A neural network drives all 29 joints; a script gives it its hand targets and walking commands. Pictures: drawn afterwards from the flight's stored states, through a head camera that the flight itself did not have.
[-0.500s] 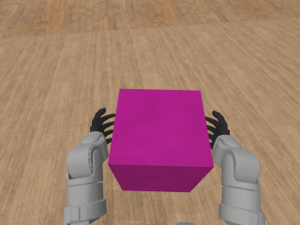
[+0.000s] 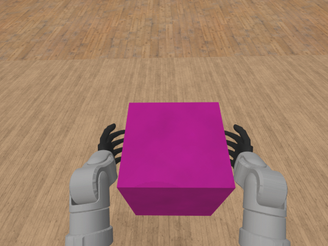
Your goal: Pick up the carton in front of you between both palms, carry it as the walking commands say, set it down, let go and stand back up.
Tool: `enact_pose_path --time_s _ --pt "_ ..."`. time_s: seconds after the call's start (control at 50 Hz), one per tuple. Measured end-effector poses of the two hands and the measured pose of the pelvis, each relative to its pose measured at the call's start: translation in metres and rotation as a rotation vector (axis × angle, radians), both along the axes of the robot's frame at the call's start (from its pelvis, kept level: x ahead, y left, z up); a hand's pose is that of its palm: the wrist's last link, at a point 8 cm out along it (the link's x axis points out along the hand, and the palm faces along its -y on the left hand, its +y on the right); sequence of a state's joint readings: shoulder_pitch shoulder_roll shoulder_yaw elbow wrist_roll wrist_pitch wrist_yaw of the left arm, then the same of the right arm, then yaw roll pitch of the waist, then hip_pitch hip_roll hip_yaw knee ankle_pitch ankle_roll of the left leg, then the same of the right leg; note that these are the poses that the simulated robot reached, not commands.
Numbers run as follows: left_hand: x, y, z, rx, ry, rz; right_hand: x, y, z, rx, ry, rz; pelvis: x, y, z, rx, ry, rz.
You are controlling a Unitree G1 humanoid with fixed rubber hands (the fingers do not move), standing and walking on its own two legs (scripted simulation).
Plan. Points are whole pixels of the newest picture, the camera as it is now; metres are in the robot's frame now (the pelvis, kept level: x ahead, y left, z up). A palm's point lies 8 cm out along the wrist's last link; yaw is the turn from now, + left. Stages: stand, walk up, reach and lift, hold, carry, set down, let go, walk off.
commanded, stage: carry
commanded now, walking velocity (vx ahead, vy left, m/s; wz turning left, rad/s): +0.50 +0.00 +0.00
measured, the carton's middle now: (173, 163) +0.34 +0.02 +0.01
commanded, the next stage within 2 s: none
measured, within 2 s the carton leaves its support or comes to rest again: neither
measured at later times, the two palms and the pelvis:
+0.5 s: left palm (140, 81) +0.66 +0.16 +0.02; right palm (225, 90) +0.63 -0.14 +0.02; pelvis +0.33 +0.04 -0.05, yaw -3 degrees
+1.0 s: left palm (150, 44) +0.96 +0.16 +0.00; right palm (215, 45) +0.98 -0.14 +0.00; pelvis +0.65 -0.01 -0.08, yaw +0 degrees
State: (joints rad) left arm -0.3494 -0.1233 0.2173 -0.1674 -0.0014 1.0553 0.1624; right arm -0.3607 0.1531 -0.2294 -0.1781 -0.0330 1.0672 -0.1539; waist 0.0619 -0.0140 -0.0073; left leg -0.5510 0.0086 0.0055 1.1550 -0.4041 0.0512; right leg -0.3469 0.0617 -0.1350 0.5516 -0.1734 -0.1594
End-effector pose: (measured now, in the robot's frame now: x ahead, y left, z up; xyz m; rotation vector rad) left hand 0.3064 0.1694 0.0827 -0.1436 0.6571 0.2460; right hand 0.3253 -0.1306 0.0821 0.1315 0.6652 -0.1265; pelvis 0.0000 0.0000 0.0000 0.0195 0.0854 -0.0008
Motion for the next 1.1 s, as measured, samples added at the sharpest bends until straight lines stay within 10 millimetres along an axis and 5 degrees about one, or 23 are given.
enact_pose_path --time_s 0.18,0.32,0.42,0.5,0.66,0.82,0.96,1.1 --pt "0.137 0.001 0.008 0.013 -0.076 -0.040 0.123 0.000 0.001 -0.010 -0.078 -0.030 0.120 0.011 -0.007 -0.010 0.017 -0.011" --pt "0.255 0.005 -0.028 0.015 -0.105 -0.113 0.224 0.003 -0.026 -0.064 -0.106 -0.080 0.234 0.028 -0.057 -0.024 -0.016 -0.041" --pt "0.308 -0.009 -0.059 -0.009 0.028 -0.155 0.260 -0.008 -0.058 -0.030 0.029 -0.136 0.288 0.038 -0.052 -0.029 -0.010 -0.035" --pt "0.352 -0.013 -0.065 -0.029 0.035 -0.149 0.303 -0.012 -0.062 -0.019 0.036 -0.158 0.332 0.040 -0.045 -0.041 -0.001 -0.042" --pt "0.456 -0.014 -0.055 -0.006 -0.059 -0.124 0.419 -0.014 -0.048 -0.028 -0.057 -0.120 0.436 0.027 -0.048 -0.036 0.011 -0.028" --pt "0.572 -0.021 -0.061 0.060 -0.136 -0.080 0.552 -0.024 -0.064 -0.040 -0.139 -0.039 0.556 0.005 -0.095 -0.027 -0.016 -0.008" --pt "0.631 -0.011 -0.084 0.010 -0.009 -0.008 0.630 -0.012 -0.084 -0.006 -0.011 -0.005 0.632 -0.009 -0.086 -0.005 -0.001 -0.002" --pt "0.724 -0.012 -0.076 0.013 -0.047 -0.027 0.714 -0.013 -0.081 -0.008 -0.049 -0.024 0.714 -0.005 -0.082 0.000 0.014 -0.007"
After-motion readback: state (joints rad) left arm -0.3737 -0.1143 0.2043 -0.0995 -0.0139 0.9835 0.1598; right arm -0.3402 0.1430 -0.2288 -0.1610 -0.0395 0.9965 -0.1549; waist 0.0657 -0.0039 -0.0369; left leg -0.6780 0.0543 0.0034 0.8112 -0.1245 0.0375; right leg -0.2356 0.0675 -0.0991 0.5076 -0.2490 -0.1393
